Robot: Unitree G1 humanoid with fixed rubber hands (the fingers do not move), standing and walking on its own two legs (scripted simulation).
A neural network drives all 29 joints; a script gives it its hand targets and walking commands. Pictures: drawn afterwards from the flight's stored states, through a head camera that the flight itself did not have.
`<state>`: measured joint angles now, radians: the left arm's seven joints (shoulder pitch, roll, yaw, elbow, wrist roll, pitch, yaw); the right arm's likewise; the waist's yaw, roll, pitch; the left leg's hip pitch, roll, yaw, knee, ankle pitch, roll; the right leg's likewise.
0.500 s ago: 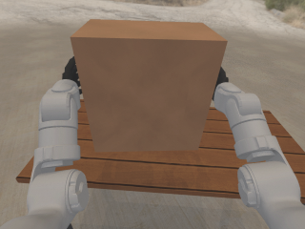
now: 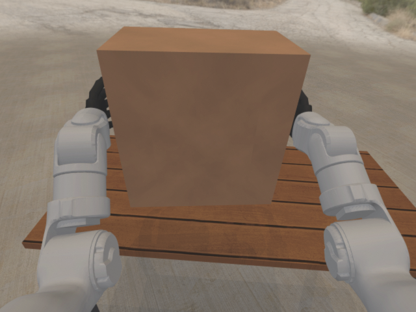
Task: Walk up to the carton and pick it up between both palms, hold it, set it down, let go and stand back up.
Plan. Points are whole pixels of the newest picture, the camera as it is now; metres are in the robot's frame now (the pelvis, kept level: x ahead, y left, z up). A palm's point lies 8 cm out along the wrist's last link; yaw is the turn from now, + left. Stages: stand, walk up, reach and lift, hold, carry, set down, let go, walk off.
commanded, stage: hold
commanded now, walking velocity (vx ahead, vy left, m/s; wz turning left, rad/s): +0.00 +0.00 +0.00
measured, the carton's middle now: (201, 120) +0.38 -0.01 +0.27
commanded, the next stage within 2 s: none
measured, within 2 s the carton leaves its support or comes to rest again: neither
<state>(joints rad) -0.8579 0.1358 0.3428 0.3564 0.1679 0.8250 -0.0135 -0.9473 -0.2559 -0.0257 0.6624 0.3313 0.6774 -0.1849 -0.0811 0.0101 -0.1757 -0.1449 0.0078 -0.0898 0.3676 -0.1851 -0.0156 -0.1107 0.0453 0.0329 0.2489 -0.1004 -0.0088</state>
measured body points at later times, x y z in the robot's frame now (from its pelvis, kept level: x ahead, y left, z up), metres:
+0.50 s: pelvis +0.00 +0.00 +0.00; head -0.08 +0.01 +0.44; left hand +0.39 +0.18 +0.28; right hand +0.38 -0.19 +0.27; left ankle +0.01 +0.13 -0.75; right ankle +0.02 -0.12 -0.75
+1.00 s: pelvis +0.00 +0.00 +0.00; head -0.08 +0.01 +0.44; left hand +0.38 +0.18 +0.28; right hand +0.38 -0.19 +0.27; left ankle +0.01 +0.13 -0.75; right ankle +0.02 -0.12 -0.75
